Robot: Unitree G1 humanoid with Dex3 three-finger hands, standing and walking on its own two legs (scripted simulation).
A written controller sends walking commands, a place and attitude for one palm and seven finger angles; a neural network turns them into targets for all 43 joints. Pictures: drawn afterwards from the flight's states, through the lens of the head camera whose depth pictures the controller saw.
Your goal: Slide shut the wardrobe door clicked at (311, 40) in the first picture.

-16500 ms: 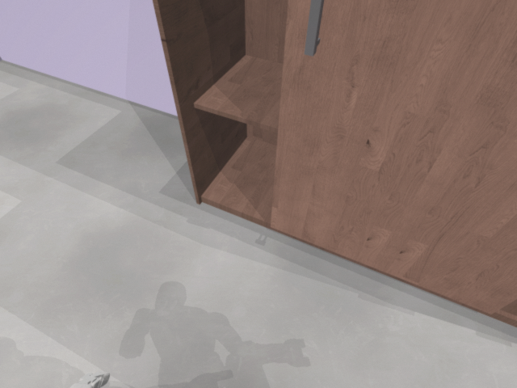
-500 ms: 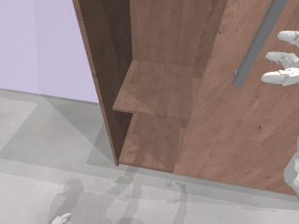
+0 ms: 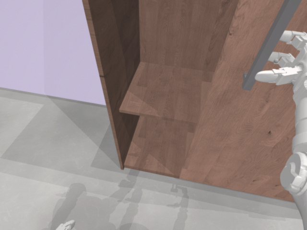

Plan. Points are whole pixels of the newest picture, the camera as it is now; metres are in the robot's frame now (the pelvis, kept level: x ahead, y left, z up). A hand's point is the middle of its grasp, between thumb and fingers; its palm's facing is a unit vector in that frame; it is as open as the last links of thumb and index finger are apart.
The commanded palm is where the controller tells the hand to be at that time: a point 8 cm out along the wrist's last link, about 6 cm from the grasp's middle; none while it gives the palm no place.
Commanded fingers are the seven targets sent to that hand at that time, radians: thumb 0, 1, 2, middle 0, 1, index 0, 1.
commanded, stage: feel for the door with the fingertips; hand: right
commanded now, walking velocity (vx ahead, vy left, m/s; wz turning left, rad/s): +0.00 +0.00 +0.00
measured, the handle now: (265, 43) +0.53 -0.20 +0.25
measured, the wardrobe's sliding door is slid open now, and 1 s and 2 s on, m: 0.38 0.39 0.38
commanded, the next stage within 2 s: slide the fingers in behind the handle in 0.20 s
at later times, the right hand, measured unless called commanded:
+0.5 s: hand (277, 56) +0.49 -0.22 +0.25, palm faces +0.09 +1.00 +0.00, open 13.8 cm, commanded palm +0.46 -0.26 +0.24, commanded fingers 0.00 0.50 -0.30 0.30 1.20 0.30 1.20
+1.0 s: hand (270, 56) +0.48 -0.20 +0.25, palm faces +0.08 +1.00 +0.02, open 14.0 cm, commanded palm +0.45 -0.25 +0.24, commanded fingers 0.00 0.50 -0.30 0.30 1.20 0.30 1.20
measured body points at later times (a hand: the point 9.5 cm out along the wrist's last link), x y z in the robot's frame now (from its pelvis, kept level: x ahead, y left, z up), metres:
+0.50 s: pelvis +0.00 +0.00 +0.00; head +0.03 +0.00 +0.45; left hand +0.01 +0.27 -0.12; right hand +0.48 -0.27 +0.25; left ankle -0.01 +0.13 -0.74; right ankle -0.01 -0.12 -0.74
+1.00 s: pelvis +0.00 +0.00 +0.00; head +0.02 +0.00 +0.45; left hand +0.08 +0.26 -0.11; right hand +0.47 -0.25 +0.25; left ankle -0.01 +0.13 -0.74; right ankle -0.01 -0.12 -0.74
